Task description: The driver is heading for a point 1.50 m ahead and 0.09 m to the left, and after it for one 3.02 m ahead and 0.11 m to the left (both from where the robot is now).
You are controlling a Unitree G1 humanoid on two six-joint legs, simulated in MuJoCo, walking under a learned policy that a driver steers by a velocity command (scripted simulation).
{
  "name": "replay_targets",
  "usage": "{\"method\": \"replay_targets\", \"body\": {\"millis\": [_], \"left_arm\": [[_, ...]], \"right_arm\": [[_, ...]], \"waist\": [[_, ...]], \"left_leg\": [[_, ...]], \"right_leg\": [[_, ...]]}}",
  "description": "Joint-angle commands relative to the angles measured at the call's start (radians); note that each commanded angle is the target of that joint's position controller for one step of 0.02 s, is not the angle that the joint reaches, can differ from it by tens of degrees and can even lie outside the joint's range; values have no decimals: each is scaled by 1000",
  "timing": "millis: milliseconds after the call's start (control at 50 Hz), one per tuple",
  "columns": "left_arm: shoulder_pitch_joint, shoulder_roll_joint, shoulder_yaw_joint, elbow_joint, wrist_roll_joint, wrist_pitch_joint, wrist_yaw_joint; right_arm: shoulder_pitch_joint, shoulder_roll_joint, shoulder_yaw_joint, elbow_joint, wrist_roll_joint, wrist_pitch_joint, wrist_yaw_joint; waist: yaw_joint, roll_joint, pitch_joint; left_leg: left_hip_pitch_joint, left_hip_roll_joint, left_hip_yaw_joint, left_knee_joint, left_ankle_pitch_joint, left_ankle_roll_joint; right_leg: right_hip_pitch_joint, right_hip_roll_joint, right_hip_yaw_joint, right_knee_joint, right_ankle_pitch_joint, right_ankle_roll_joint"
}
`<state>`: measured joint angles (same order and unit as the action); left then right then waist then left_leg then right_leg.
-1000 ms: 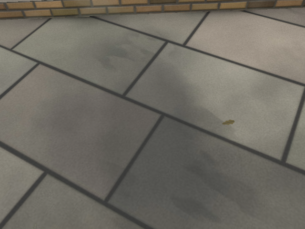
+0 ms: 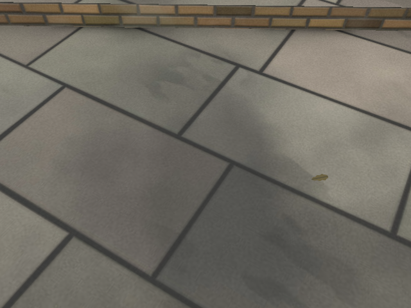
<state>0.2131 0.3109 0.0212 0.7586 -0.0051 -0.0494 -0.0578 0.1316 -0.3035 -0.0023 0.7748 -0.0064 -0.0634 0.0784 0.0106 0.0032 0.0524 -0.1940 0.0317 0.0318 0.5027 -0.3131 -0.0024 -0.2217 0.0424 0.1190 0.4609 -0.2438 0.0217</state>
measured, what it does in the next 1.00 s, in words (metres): goes down: left foot 0.16 m lower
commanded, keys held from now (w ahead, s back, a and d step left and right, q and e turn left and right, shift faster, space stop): no key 0.08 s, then w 0.92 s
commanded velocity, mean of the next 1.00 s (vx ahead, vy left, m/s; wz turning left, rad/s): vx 0.34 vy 0.00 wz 0.00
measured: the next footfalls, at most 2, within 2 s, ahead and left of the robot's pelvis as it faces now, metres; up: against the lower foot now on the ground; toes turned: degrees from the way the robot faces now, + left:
left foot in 0.88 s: +0.51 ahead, +0.13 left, -0.16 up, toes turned +1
right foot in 1.32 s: +0.75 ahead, -0.14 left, -0.16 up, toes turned -3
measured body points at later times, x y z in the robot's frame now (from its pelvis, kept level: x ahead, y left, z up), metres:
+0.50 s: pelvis +0.11 -0.04 +0.00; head +0.12 -0.04 +0.45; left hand +0.15 +0.21 -0.13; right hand +0.21 -0.30 -0.12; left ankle +0.06 +0.09 -0.65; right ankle +0.05 -0.13 -0.74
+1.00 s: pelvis +0.41 +0.03 -0.18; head +0.44 +0.03 +0.27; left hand +0.37 +0.28 -0.32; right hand +0.52 -0.22 -0.31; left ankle +0.47 +0.13 -0.90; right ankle +0.25 -0.13 -0.65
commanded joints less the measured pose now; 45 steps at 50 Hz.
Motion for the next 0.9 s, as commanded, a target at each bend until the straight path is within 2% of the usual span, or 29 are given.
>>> {"method": "replay_targets", "body": {"millis": [20, 80, 100, 140, 180, 220, 240, 280, 320, 340, 360, 380, 400, 440, 480, 500, 540, 560, 580, 600, 640, 680, 700, 760, 780, 800, 840, 880, 900], "left_arm": [[10, 132, 34, -49, 0, -11, 3], [3, 134, 35, -43, 0, -10, 3], [20, 133, 36, -33, 1, -6, 5], [28, 175, 58, -34, 29, 0, 25], [-46, 117, 49, -73, 60, -17, 51], [-103, 51, 30, -98, 70, -44, 73], [-110, 35, 28, -109, 69, -53, 75], [-44, 43, 34, -86, 64, -64, 58], [9, 43, 33, -54, 44, -84, 23], [111, 55, 41, -37, 51, -92, 19], [266, 79, 48, 1, 76, -101, 28], [405, 199, 70, 2, 68, -110, 43], [438, 145, 58, 13, 74, -115, 44], [296, 30, 19, -2, 81, -96, 41], [230, -20, -14, -8, 78, -74, 43], [208, -20, -15, -20, 75, -68, 53], [238, 11, -7, -4, 76, -61, 60], [260, 4, -10, 6, 111, -59, 61], [272, 4, -9, 16, 119, -60, 53], [282, 4, -8, 23, 118, -64, 44], [413, -51, -29, 89, 101, -84, 68], [445, -33, -34, 116, 95, -69, 57], [455, -34, -38, 130, 111, -59, 35], [435, -23, -39, 146, 95, -67, 10], [341, 66, 20, 146, -76, -39, 77], [371, 71, 15, 160, -69, -14, 103], [434, 48, 20, 190, -29, 15, 112], [386, 11, 18, 203, -7, 6, 81], [458, -106, 2, 215, -13, -18, 64]], "right_arm": [[-23, -137, -34, -60, 2, -13, -3], [-14, -140, -35, -53, 2, -12, -3], [8, -140, -34, -45, 2, -9, -5], [83, -212, -66, -23, -28, -1, -26], [189, -207, -71, 4, -40, -21, -66], [183, -128, -42, -14, -25, -41, -102], [156, -109, -33, -23, -23, -48, -113], [46, -147, -36, -45, -14, -35, -114], [21, -197, -46, -39, -42, -2, -96], [53, -185, -44, -20, -63, -1, -88], [93, -107, -29, -21, -96, -7, -82], [51, -23, -6, -83, -95, -30, -61], [-5, -49, -17, -71, -70, -63, -53], [35, -101, -37, -36, -73, -80, -70], [45, -43, -26, -42, -103, -56, -60], [39, -25, -24, -41, -98, -45, -52], [-12, 18, -13, -61, -80, -25, -29], [15, 46, 0, -57, -100, -24, -12], [30, 47, 1, -62, -101, -24, -1], [23, 33, -1, -79, -98, -26, 4], [-58, 12, -1, -101, -99, -26, -31], [-112, 48, 17, -100, -81, -12, -36], [-136, 61, 27, -115, -78, -1, -28], [-160, -4, 19, -135, -90, 21, -20], [-229, -53, -31, -141, 98, -3, -19], [-204, -27, -18, -126, 109, -21, -12], [-115, -8, -29, -74, 61, -37, 1], [288, -50, -73, 63, 35, -22, -11], [478, -106, -74, 142, 8, -15, -12]], "waist": [[2, 13, -92], [2, 11, -88], [2, 14, -80], [-26, 53, -5], [-81, 139, 51], [-97, 147, 69], [-78, 144, 66], [0, 107, 65], [25, 89, 51], [66, 55, 12], [104, -58, -49], [158, -277, -114], [196, -163, 5], [93, -32, 35], [22, -32, 64], [14, -24, 52], [38, -38, 56], [36, -40, 49], [29, -38, 46], [33, -43, 47], [104, -32, 51], [125, -30, 54], [128, -44, 79], [102, -12, 155], [74, 7, 219], [80, 39, 159], [86, 22, 39], [-118, 53, -179], [-140, 265, -276]], "left_leg": [[79, 33, -35, -66, 269, 13], [81, 31, -35, -72, 270, 13], [80, 34, -44, -98, 170, 18], [77, 68, -107, -178, -232, 100], [164, 255, -355, -304, -451, 247], [179, 363, -442, -365, -378, 289], [161, 337, -392, -376, -320, 264], [36, 218, -214, -349, -244, 198], [-72, 176, -152, -268, -207, 199], [-118, 166, -143, -155, -184, 213], [-216, 75, -57, 125, -169, 173], [-480, -99, -15, 468, -278, 78], [-645, -66, -171, 670, -315, 96], [-633, 9, -154, 828, -181, 105], [-555, 61, -134, 704, -66, 101], [-510, 67, -116, 628, -10, 88], [-455, 60, -43, 475, 81, 47], [-409, 58, -40, 535, 218, 42], [-408, 52, -31, 513, 272, 38], [-393, 48, -23, 500, 291, 37], [-755, 112, -151, 238, 597, 9], [-524, 81, -49, 23, 784, 12], [-373, 76, -26, 48, 807, 26], [-321, 92, -45, 36, 693, 50], [-411, 72, -144, -20, 636, 48], [-446, 78, -126, -95, 655, 44], [-287, 60, -88, -166, 727, 53], [324, 27, 17, -109, 790, 77], [750, 196, -126, 171, 1153, 172]], "right_leg": [[-9, -31, -9, -58, 214, -15], [-5, -31, -11, -61, 213, -13], [-5, -30, -12, -75, 130, -13], [-96, 0, -30, -42, -213, -48], [-268, 2, -71, 123, -249, -57], [-313, -62, -79, 244, -214, -69], [-275, -67, -97, 248, -243, -79], [-37, -28, -187, 62, -130, -97], [165, 10, -212, -48, 62, -93], [276, -18, -175, -43, 44, -105], [405, -88, -78, -17, 13, -164], [570, -344, 445, -199, 65, -422], [529, -434, 513, -268, 27, -455], [398, -391, 299, -246, -5, -368], [270, -327, 151, -269, 119, -314], [231, -290, 99, -294, 129, -291], [167, -236, 16, -322, 116, -281], [103, -211, -16, -265, 150, -277], [67, -214, -25, -240, 202, -290], [35, -222, -23, -215, 238, -297], [370, -256, 59, -103, 86, -286], [148, -162, -25, -41, -8, -248], [-20, -163, -19, -42, -78, -251], [-59, -203, 45, -3, -131, -253], [-21, -218, 61, 123, 31, -200], [127, -219, 31, 210, 121, -178], [213, -183, 12, 416, 286, -154], [-61, -91, -51, 877, 341, -97], [-511, 43, -52, 1405, -587, -37]]}}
